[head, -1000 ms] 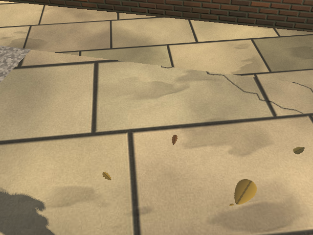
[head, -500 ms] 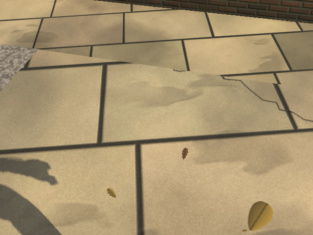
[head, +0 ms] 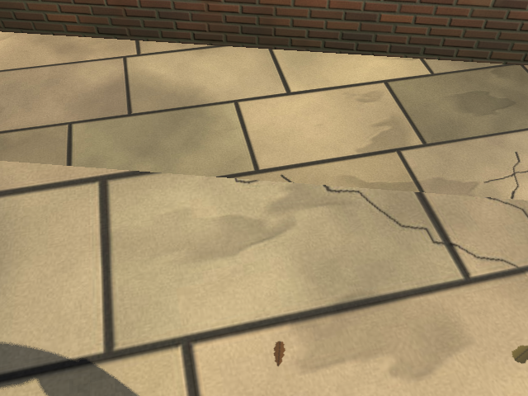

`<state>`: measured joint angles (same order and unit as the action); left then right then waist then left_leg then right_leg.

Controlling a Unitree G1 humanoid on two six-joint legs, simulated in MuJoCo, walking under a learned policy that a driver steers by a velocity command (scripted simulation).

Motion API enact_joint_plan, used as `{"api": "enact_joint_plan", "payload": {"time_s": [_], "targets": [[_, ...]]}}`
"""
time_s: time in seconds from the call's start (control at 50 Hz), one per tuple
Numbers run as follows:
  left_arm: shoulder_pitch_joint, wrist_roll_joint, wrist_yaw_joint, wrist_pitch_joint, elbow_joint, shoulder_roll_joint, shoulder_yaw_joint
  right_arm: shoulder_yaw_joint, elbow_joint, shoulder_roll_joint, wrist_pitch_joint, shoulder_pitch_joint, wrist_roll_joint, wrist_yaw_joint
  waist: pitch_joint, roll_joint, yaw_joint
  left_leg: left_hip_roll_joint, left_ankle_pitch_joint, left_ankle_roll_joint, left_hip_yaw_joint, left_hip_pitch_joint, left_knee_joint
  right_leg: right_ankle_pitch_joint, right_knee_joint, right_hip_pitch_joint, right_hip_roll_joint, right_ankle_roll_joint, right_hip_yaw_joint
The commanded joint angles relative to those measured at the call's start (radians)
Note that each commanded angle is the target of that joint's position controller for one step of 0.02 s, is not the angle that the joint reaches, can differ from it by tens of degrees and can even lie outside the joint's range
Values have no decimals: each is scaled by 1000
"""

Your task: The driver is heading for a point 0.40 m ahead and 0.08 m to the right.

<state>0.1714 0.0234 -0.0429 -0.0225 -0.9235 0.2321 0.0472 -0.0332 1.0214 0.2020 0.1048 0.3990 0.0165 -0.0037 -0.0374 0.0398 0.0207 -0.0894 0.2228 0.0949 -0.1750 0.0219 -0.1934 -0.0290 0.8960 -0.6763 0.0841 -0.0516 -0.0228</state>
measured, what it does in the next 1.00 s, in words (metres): walks ahead, turning right: right foot, then left foot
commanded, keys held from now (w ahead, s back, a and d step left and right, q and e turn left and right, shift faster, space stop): w+e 0.28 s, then no key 0.72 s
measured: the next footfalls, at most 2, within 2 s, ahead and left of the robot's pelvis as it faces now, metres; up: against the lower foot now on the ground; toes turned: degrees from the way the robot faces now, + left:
right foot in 0.22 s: +0.27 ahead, -0.09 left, +0.00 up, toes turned -12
left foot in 0.68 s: +0.51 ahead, +0.01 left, +0.00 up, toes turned -13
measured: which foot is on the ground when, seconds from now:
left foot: down 0.00-0.22, up 0.24-0.66, down 0.68-1.00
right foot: up 0.00-0.20, down 0.22-0.70, up 0.72-0.96, down 0.98-1.00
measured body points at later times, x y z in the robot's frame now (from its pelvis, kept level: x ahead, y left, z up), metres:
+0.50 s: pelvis +0.27 -0.04 +0.00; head +0.31 -0.06 +0.45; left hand +0.36 +0.22 -0.13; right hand +0.34 -0.32 -0.13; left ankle +0.41 +0.09 -0.68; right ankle +0.23 -0.08 -0.74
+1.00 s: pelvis +0.38 -0.04 -0.01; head +0.39 -0.04 +0.44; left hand +0.47 +0.19 -0.16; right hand +0.37 -0.29 -0.15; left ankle +0.47 +0.02 -0.74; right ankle +0.33 -0.16 -0.75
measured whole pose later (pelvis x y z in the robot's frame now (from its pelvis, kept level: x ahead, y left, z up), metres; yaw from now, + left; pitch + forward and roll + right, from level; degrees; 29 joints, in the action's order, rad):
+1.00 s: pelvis +0.38 -0.04 -0.01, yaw -16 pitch -1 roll +0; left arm 0.23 0.02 0.03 0.04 -1.06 0.20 0.01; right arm 0.00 0.96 0.20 -0.01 0.24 0.02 -0.02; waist -0.04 0.01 0.00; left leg -0.04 0.13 0.07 -0.07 -0.29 -0.44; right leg -0.29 0.51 -0.19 0.01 0.00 -0.04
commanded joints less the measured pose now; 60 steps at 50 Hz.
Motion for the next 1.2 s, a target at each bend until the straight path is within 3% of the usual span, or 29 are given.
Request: {"api": "enact_joint_plan", "payload": {"time_s": [0.02,0.1,0.16,0.18,0.2,0.22,0.24,0.26,0.28,0.3,0.32,0.36,0.44,0.5,0.58,0.62,0.66,0.68,0.7,0.72,0.76,0.78,0.84,0.92,0.98,1.0,1.02,1.06,1.2], "targets": [[-125,1,-7,-13,88,14,-11,-12,-35,109,14,28,-2,-13,-74,-83,12,275,-454,12,52,-56,80,76,-132,6,-17,0,81],[-190,4,-8,-16,129,14,-18,-11,-8,125,0,84,3,-31,-68,-96,24,308,-732,4,-4,91,-16,-5,-264,43,-65,-45,161],[-64,8,1,-13,102,50,-1,-22,-14,168,-17,56,9,-46,16,-150,-46,333,-1133,-5,-43,147,-250,-161,-280,205,-155,-113,208],[30,10,4,-16,76,75,13,-27,-23,183,-26,40,12,-45,69,-159,-86,341,-1138,0,-46,130,-399,-198,-308,309,-179,-143,200],[163,18,9,-23,37,107,32,-31,-38,192,-32,17,9,-39,135,-139,-152,332,-993,-3,-56,38,-613,-177,-398,494,-185,-180,161],[287,30,24,-22,15,191,63,-26,-75,171,-27,-3,3,-30,222,-39,-206,289,-600,-22,-66,-187,-931,-258,-438,728,-6,-248,-76],[232,16,29,-8,41,281,88,-16,-150,83,-15,17,-13,-4,286,216,-115,33,312,-81,22,-659,-1305,-169,-537,1012,270,-436,-665],[234,-10,31,2,34,252,83,-26,-175,156,-1,-107,2,0,233,4,-147,87,238,-63,215,-797,-1321,-178,-603,982,247,-417,-645],[172,-15,39,1,37,210,73,-21,-200,145,14,-150,-9,6,120,-27,-113,141,139,-58,229,-810,-1237,-143,-632,856,231,-371,-516],[116,-11,40,-4,40,147,57,-22,-182,144,17,-120,-15,2,31,-105,-52,172,99,-64,211,-739,-1136,69,-651,707,196,-318,-405],[82,-16,44,-15,46,121,46,-23,-175,136,-1,-107,0,-3,2,-120,-14,189,102,-80,209,-662,-1073,278,-644,611,151,-284,-303],[70,-21,43,-41,45,105,34,-18,-163,108,-46,-57,25,-3,19,-90,23,185,111,-107,191,-540,-992,543,-632,513,93,-249,-174],[126,-16,41,-50,17,141,33,-12,-187,89,-72,-107,18,4,42,-7,15,154,-19,-121,136,-533,-793,770,-607,521,15,-177,-54],[147,-17,47,-39,8,125,21,-3,-214,87,-73,-198,7,3,53,36,-27,138,-138,-110,114,-514,-621,751,-595,566,-11,-110,-21],[177,-6,61,-29,-16,123,13,0,-215,102,-66,-242,2,-9,59,48,-63,112,-170,-81,117,-483,-479,723,-545,666,29,-96,-48],[159,-3,68,-25,-23,127,11,-5,-195,120,-57,-199,7,-16,50,48,-43,94,-105,-54,128,-427,-417,746,-481,683,56,-101,-78],[120,-17,74,-26,-27,136,11,-11,-146,129,-39,-70,15,-26,61,15,32,93,-228,-21,142,-271,-222,691,-340,671,37,-74,-84],[127,-25,72,-34,-11,128,4,-20,-121,172,-23,15,22,-29,133,-66,54,214,-709,6,253,-81,-224,458,-204,580,-16,-41,-63],[283,-51,69,-27,-33,57,-8,-25,-125,217,-28,28,13,-26,258,-239,-5,461,-1201,184,483,91,-280,-208,32,455,-150,-3,-19],[298,-38,71,-3,-61,86,1,-8,-127,162,-44,9,-17,-14,303,-227,4,511,-1167,265,573,53,-244,-607,132,406,-202,1,-49],[198,-5,67,23,-66,90,6,10,-144,112,-57,-124,-7,-12,124,-101,-29,421,-716,218,466,-156,-148,-565,182,363,-152,11,-89],[171,-5,64,35,-66,77,4,20,-147,90,-64,-169,2,-21,70,-103,-48,372,-561,172,403,-245,-98,-517,117,385,-124,21,-88],[186,-6,62,60,-97,42,-11,21,-131,107,-80,-185,17,-26,59,-161,-64,276,-289,98,306,-307,-57,-463,-95,465,-119,55,-18],[163,-16,72,68,-124,39,-18,7,-107,147,-95,-156,6,-22,72,-162,-42,274,51,77,346,-308,-30,-344,-288,513,-105,51,19],[169,-2,71,57,-144,41,-26,4,-97,137,-113,-154,-3,-19,7,-121,-49,249,288,-12,352,-416,-7,-197,-495,590,-67,20,-18],[164,4,72,48,-141,60,-26,3,-95,126,-117,-143,-8,-17,-17,-88,-33,220,285,-44,336,-415,-21,-248,-543,551,-13,6,-90],[138,-7,71,41,-150,68,-27,2,-93,110,-120,-139,-15,-13,-70,8,-6,169,188,-55,278,-333,-49,-350,-571,399,-3,-3,-117],[118,-12,72,20,-155,43,-36,6,-64,90,-115,-111,-8,-9,-44,41,15,162,24,-51,257,-168,-128,-379,-642,313,12,11,-137],[167,-16,78,9,-177,32,-38,15,-3,76,-103,-92,-4,-11,-35,-23,2,171,-48,-50,258,-189,-131,-258,-624,409,-1,1,-106]]}}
